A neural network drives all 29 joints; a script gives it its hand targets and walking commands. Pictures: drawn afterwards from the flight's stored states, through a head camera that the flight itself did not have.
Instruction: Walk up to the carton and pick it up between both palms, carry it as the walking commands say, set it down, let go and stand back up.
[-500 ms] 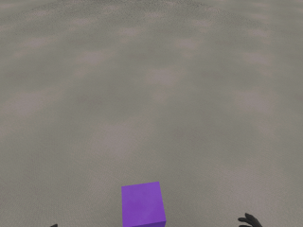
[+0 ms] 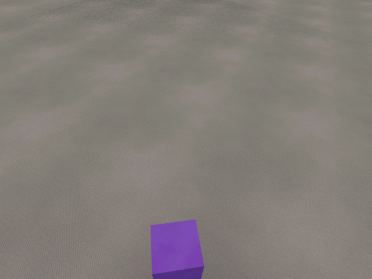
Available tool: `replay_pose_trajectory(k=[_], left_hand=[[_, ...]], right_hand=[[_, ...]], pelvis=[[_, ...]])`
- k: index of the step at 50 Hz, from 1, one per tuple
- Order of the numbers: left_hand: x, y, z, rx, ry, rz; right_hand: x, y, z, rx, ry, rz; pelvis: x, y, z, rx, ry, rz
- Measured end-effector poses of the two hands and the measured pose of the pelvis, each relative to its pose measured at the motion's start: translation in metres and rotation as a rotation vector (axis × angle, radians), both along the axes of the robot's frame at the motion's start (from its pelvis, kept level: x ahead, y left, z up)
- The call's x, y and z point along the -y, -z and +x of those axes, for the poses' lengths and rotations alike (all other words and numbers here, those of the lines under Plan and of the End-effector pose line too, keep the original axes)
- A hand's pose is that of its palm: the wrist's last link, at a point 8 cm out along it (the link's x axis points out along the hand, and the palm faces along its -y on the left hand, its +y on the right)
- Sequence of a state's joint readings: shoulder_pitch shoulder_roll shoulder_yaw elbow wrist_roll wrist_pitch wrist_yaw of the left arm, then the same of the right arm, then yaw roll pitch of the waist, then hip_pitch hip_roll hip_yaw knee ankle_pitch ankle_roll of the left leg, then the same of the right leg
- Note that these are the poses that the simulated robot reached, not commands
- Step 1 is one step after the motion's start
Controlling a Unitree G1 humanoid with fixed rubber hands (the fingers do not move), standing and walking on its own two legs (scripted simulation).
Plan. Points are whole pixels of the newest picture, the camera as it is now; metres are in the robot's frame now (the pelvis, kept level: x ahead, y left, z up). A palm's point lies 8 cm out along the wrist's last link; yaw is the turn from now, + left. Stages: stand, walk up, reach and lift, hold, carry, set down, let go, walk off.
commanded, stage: stand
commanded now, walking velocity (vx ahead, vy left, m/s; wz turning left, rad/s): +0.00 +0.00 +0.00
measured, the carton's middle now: (175, 254) +0.41 +0.03 -0.65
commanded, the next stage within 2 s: none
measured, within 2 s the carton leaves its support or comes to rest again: neither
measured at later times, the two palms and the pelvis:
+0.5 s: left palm out of the picture +0.04 +0.28 -0.12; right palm out of the picture +0.05 -0.29 -0.11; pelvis -0.01 +0.00 +0.00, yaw +0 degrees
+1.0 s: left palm out of the picture +0.04 +0.28 -0.11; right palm out of the picture +0.05 -0.30 -0.11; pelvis -0.02 -0.01 +0.00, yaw +1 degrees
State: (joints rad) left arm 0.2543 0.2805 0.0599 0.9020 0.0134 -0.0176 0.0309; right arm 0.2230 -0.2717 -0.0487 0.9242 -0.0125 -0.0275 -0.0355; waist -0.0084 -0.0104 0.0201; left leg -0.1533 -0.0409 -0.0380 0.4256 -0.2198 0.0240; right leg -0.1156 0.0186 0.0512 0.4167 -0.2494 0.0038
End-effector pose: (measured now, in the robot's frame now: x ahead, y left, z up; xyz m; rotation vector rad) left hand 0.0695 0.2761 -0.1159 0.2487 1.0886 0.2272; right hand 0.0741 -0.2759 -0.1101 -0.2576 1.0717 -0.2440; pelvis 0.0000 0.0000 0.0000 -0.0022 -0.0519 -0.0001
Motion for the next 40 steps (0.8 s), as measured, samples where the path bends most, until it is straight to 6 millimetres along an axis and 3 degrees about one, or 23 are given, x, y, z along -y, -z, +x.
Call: replay_pose_trajectory(k=[13, 40], left_hand=[[-0.003, 0.000, -0.014, -0.031, -0.001, 0.012], [-0.005, -0.001, -0.032, -0.064, -0.021, 0.021]], right_hand=[[0.006, 0.004, -0.022, -0.060, 0.002, -0.003], [0.020, 0.002, -0.025, -0.086, -0.016, -0.021]], pelvis=[[0.001, -0.001, -0.010, 0.000, -0.004, 0.001], [0.007, -0.003, -0.018, 0.000, -0.016, 0.000]])
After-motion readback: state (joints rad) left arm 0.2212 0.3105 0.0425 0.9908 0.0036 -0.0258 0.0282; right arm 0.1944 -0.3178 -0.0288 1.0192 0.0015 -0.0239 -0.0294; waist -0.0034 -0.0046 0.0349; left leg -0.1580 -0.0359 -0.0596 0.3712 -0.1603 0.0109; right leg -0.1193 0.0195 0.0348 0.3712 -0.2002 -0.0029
